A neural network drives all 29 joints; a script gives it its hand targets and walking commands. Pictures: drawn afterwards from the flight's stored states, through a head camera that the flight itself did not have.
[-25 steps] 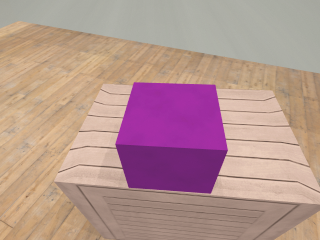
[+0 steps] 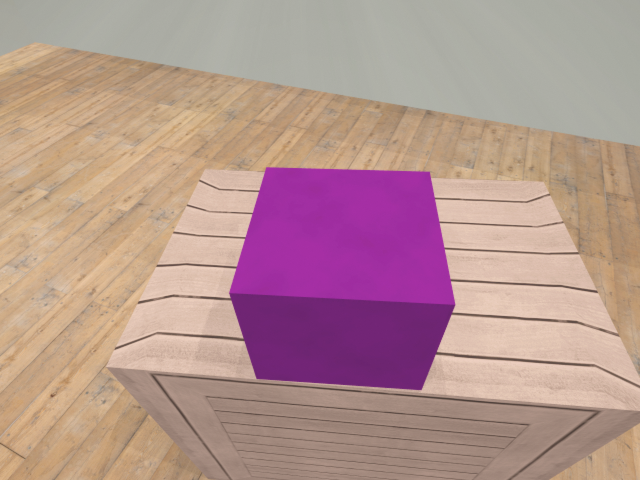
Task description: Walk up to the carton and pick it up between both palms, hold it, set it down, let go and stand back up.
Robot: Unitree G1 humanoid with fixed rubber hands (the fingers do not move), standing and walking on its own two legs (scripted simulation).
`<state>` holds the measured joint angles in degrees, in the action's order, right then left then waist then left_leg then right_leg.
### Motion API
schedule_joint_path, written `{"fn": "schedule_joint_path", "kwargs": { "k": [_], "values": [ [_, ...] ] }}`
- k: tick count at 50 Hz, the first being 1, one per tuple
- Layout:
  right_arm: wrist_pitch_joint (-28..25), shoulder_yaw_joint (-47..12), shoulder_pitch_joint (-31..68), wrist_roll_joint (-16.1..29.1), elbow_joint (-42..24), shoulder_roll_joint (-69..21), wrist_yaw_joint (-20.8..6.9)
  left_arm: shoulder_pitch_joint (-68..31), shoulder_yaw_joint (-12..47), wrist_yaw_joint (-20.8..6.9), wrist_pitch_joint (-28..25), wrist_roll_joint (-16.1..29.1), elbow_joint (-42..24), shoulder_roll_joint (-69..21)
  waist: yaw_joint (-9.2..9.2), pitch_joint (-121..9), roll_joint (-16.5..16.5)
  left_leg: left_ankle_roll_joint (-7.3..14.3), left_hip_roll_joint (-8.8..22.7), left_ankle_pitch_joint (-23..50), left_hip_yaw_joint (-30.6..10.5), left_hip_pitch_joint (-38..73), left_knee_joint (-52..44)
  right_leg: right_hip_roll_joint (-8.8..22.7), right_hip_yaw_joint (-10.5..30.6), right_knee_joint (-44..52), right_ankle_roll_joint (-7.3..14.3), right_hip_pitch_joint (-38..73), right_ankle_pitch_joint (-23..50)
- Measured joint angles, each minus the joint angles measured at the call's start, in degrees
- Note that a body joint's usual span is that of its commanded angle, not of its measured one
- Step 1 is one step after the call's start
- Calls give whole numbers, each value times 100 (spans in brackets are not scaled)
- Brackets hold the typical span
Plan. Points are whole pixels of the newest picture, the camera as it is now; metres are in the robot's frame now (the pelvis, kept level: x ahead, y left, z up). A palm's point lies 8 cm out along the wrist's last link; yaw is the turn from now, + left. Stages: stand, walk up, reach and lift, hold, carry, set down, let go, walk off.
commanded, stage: stand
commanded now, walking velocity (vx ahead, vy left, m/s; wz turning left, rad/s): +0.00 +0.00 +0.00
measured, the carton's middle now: (342, 276) +0.42 -0.01 +0.02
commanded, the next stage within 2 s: walk up in 1.94 s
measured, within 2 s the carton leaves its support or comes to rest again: neither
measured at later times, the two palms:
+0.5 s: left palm out of the picture +0.01 +0.23 -0.14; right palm out of the picture +0.01 -0.23 -0.14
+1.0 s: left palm out of the picture +0.00 +0.23 -0.14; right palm out of the picture +0.01 -0.22 -0.14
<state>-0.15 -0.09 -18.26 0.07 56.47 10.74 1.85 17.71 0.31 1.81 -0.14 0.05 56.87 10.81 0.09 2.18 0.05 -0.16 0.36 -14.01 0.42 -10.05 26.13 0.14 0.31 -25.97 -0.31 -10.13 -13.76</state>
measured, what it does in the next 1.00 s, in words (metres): stands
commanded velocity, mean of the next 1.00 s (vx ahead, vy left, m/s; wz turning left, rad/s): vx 0.00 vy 0.00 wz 0.00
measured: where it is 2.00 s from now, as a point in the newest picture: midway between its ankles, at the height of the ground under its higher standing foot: outside the picture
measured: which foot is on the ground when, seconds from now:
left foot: down 0.00-1.00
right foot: down 0.00-1.00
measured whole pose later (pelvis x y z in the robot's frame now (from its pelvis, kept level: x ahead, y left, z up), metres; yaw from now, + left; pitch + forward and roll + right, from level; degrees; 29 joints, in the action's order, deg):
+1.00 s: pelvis +0.01 +0.00 +0.00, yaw +0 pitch -2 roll +0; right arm -0.4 -0.4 -17.8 0.2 60.5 9.4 2.4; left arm 17.7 0.6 2.4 -0.3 0.1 61.0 9.5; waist 0.1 2.3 0.0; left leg 0.0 0.2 -13.7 0.2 -9.0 24.7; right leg 0.4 0.1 -24.3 -0.5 -8.9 -13.4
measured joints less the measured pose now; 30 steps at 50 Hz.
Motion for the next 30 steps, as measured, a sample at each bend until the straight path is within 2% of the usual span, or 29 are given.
{"fn": "schedule_joint_path", "kwargs": {
  "k": [30],
  "values": [
    [-11,-17,62,-34,266,-96,42,-18,8,57,-13,-9,227,-59,-18,33,-22,-2,2,0,-42,80,-59,-1,-42,121,-2,124,17]
  ]
}}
